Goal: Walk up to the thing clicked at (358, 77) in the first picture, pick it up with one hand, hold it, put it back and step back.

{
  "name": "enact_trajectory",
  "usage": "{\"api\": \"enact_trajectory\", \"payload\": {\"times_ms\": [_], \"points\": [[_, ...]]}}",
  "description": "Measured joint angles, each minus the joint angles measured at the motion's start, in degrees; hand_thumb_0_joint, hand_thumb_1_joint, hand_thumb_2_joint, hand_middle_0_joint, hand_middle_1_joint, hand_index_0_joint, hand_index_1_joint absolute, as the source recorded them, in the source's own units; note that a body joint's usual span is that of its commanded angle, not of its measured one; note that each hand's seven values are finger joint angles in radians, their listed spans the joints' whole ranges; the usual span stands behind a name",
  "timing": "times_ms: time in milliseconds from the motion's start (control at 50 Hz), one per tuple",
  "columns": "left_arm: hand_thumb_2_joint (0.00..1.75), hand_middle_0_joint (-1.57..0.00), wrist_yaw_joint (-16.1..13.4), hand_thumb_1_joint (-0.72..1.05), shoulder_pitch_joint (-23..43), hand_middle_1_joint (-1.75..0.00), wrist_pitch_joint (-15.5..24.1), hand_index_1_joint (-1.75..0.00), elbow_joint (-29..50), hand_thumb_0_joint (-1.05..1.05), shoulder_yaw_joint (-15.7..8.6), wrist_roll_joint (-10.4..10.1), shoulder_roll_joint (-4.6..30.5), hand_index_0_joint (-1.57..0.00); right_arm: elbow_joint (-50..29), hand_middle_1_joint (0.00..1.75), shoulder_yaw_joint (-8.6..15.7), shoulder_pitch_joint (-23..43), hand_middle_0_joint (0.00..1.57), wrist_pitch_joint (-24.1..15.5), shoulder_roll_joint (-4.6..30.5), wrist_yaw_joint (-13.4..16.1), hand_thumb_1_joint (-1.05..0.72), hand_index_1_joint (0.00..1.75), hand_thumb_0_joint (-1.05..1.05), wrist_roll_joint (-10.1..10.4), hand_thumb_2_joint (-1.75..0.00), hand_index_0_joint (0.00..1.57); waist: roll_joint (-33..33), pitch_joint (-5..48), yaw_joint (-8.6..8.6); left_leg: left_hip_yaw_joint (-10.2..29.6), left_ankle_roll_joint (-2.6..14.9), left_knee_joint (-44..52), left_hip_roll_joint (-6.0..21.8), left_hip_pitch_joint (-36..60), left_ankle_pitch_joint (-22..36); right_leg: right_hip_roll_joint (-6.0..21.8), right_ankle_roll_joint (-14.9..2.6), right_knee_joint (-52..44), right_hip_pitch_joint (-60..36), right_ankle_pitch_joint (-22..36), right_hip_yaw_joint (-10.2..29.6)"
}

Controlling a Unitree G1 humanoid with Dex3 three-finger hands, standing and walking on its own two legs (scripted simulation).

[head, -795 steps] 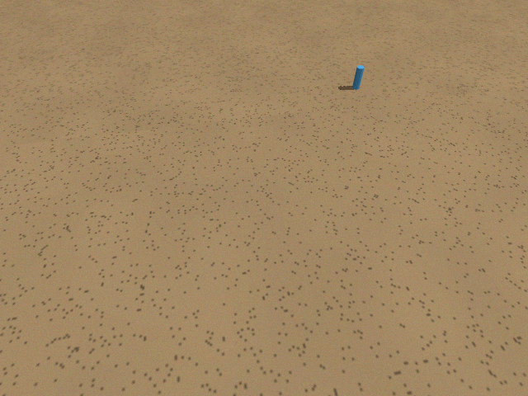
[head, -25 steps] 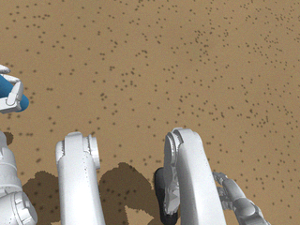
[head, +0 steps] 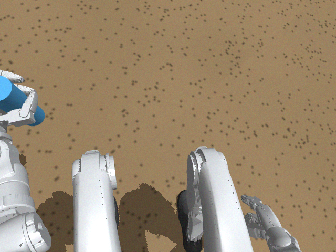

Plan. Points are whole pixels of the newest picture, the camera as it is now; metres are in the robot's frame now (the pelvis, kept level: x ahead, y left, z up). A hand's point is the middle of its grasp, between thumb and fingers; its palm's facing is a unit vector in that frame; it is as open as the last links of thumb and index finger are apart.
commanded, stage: settle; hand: left
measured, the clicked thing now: (17, 104) +0.42 +0.32 -0.05
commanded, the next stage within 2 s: lift in 0.26 s
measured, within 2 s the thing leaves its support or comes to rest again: neither
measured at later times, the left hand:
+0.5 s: hand (16, 93) +0.42 +0.31 +0.00, palm faces +0.34 -0.94 -0.02, open 6.8 cm
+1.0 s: hand out of the picture +0.40 +0.29 +0.11, palm faces +0.32 -0.95 -0.02, open 6.8 cm
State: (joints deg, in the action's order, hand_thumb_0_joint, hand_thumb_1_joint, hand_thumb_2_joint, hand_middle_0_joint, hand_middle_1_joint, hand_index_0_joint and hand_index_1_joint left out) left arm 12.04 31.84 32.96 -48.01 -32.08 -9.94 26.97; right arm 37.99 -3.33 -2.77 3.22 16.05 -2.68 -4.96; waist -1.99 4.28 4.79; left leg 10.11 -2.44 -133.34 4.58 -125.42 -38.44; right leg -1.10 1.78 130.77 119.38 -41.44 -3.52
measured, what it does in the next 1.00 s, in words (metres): rises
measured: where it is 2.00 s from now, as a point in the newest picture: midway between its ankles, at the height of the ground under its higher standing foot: (151, 235)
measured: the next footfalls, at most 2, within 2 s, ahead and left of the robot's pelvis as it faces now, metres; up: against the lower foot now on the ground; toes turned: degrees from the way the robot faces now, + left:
none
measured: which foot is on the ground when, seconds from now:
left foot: down 0.00-1.00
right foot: down 0.00-1.00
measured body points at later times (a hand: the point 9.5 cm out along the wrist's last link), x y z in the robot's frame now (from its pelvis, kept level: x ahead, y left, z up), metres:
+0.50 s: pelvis +0.00 +0.00 +0.02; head +0.20 +0.06 +0.42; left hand +0.40 +0.35 +0.00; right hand +0.15 -0.26 -0.10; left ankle +0.09 +0.14 -0.32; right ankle +0.09 -0.13 -0.32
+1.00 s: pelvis +0.01 +0.00 +0.10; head +0.19 +0.05 +0.51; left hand +0.38 +0.34 +0.11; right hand +0.18 -0.24 -0.03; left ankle +0.09 +0.14 -0.32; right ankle +0.09 -0.13 -0.32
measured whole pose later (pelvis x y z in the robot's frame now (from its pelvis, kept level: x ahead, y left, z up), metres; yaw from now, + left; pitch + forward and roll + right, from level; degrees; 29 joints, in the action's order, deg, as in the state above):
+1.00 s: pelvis +0.01 +0.00 +0.10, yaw +3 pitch +32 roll -5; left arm 9.2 23.7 23.7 -30.6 -25.2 -11.6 19.8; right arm 35.7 -0.2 -5.8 1.9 14.3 0.1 -0.2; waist 0.2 9.4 2.4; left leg 6.2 -1.8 -115.2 4.8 -110.4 -37.1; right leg 0.3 1.4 113.6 105.2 -40.3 -2.4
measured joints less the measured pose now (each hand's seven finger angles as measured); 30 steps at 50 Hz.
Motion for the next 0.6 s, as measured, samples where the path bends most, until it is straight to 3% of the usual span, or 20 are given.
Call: {"api": "enact_trajectory", "payload": {"times_ms": [600], "points": [[1.18, -0.91, 0.5, -0.04, 0.4, -1.12, -1.2, -1.12, 0.8, 0.03, 1.2, 0.8, -2.1, -0.93, 0.4, 0.30, 1.6, -1.9, 0.20, -0.5, -0.5, 0.5, -0.90, 0.30, 0.00, 1.0, -0.89, 0.20, 1.0, 1.8, -0.35, -2.0, 0.21, 4.8, -0.2, 3.3, 0.6, 0.7, -0.10, -3.7, -2.7, 0.1, 1.1]]}}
